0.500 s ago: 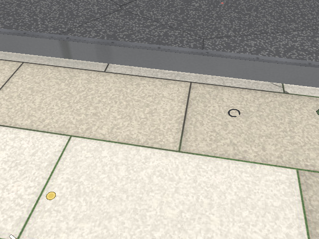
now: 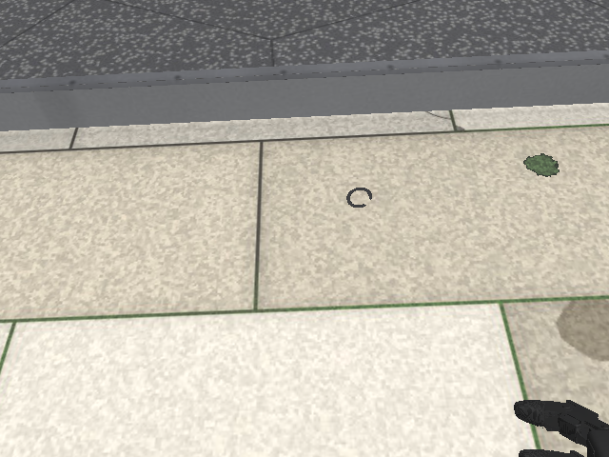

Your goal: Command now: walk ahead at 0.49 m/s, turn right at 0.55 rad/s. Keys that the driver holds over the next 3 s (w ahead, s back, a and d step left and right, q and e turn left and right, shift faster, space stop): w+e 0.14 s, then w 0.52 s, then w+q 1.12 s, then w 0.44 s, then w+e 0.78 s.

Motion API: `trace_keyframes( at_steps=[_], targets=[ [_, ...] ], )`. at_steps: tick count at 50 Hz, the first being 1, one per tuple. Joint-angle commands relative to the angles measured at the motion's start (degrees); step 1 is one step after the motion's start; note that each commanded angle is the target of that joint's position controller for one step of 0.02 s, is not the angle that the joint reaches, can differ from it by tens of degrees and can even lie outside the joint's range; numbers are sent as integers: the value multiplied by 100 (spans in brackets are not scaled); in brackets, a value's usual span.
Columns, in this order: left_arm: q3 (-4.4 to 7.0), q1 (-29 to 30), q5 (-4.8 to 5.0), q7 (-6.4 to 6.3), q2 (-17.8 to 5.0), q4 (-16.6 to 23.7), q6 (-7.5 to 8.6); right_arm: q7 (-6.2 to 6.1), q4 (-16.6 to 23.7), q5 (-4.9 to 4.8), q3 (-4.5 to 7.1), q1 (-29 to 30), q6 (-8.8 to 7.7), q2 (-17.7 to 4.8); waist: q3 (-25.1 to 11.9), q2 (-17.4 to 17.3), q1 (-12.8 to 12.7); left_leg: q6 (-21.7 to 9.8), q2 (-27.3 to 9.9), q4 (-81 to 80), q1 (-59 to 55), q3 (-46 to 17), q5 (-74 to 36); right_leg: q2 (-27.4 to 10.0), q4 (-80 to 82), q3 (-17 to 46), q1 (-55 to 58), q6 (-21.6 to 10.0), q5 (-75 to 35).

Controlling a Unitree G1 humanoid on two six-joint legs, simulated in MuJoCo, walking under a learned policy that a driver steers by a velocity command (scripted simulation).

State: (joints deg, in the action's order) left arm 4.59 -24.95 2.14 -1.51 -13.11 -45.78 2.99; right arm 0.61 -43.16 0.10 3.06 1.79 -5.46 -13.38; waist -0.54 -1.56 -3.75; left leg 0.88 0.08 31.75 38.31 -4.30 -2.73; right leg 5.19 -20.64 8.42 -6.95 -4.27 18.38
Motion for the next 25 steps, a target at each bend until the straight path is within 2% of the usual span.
trace_keyframes(
  at_steps=[1, 3, 4, 5, 6, 7, 8, 9, 10, 11, 12, 14, 17, 19, 21, 23, 25],
  targets=[
    [269, -85, 26, -63, -875, 218, 53, 21, 634, -62, 112, 651, -112, -486, 7, 754, 127, -100, 164, -383, -745, 31, -14, -1339, 248, 1164, -164, -598, -2233],
    [307, 31, 9, -71, -922, 267, 16, 29, 604, -76, 183, 369, -181, -651, -129, 863, 282, -261, 198, -535, -1296, 64, 443, -1353, -140, 1351, 41, -544, -2650],
    [297, 190, 7, -55, -893, 350, 11, 7, 478, -58, 258, -149, -213, -776, -404, 834, 554, -419, 233, -718, -2156, 154, 474, -1150, -625, 1269, -98, -438, -3268],
    [249, 506, -29, -8, -773, 524, 26, -21, 311, 18, 355, -1051, -232, -989, -1011, 678, 1007, -712, -228, -574, -3652, -188, 484, -854, -1669, 1084, -711, -260, -3326],
    [133, 65, -42, 32, -376, 613, 73, -86, 216, 115, 494, -2098, -181, -1438, -2075, -323, 1140, -1448, -1572, -509, -5998, -1880, 925, -187, -3692, 504, -2353, 139, -1750],
    [30, -475, -23, 54, -381, 609, 103, 8, 96, -26, 440, -2186, -136, -1298, -2630, -1656, 909, -1935, -2388, -1042, -6707, -3748, 1935, -33, -4800, 458, -3459, 221, 1612],
    [165, -239, 49, 42, -857, 470, 85, -18, 148, -68, 344, -1962, -77, -833, -1750, -1049, 933, -1729, -2172, -1242, -6024, -3439, 2853, -427, -5347, 432, -3932, 235, 1230],
    [185, 270, -14, 34, -964, 554, 61, -23, 179, -63, 291, -1589, -25, -645, -928, -538, 911, -1512, -1923, -1455, -5039, -2691, 2608, -615, -5321, 139, -3958, 248, 663],
    [177, 615, -100, 32, -876, 642, 64, -6, 149, -14, 254, -1311, 3, -576, -393, -194, 768, -1447, -1711, -1656, -4134, -2155, 2018, -785, -5093, -16, -3753, 242, 315],
    [185, 757, -165, 36, -789, 691, 57, 15, 109, 39, 212, -1189, -14, -484, -133, -140, 617, -1402, -1540, -1871, -3486, -1800, 1572, -929, -4882, -16, -3450, 214, 119],
    [172, 666, -128, 53, -653, 692, 42, 34, 59, 72, 188, -1126, -41, -444, -67, -231, 449, -1377, -1413, -2013, -3106, -1513, 1347, -1014, -4706, -18, -3176, 189, 43],
    [105, 706, -104, 62, -416, 734, 25, 55, -80, 7, 197, -1156, -98, -471, -11, -322, 346, -1454, -1353, -2234, -2847, -1096, 875, -1094, -4289, -144, -3104, 195, -53],
    [28, 1247, -187, 92, -379, 908, 80, 38, -237, -51, 266, -1284, -108, -772, 99, -189, 381, -1475, -1310, -2399, -2877, -631, 331, -1240, -3308, -341, -3288, 304, -892],
    [-43, 1653, -178, 147, -300, 976, 128, 24, -304, -86, 289, -1397, -64, -909, 148, -174, 500, -1346, -1141, -2380, -2815, -243, 78, -1195, -2504, -525, -3059, 329, -1526],
    [-82, 2041, -145, 201, -295, 1043, 159, 26, -392, -146, 292, -1629, -39, -1019, 173, -193, 662, -1244, -1030, -2309, -2778, 5, 105, -1049, -1857, -708, -2700, 359, -1946],
    [-88, 2391, -100, 257, -365, 1150, 164, 39, -515, -194, 295, -1942, -7, -1118, 201, -218, 805, -1219, -1155, -2222, -3033, -37, 255, -967, -1490, -769, -2585, 355, -1989],
    [-71, 2649, -78, 309, -469, 1262, 178, 33, -620, -207, 294, -2127, 46, -1171, 286, -256, 833, -1152, -1336, -2050, -3392, -134, 265, -900, -1202, -790, -2606, 254, -1711]
  ],
)
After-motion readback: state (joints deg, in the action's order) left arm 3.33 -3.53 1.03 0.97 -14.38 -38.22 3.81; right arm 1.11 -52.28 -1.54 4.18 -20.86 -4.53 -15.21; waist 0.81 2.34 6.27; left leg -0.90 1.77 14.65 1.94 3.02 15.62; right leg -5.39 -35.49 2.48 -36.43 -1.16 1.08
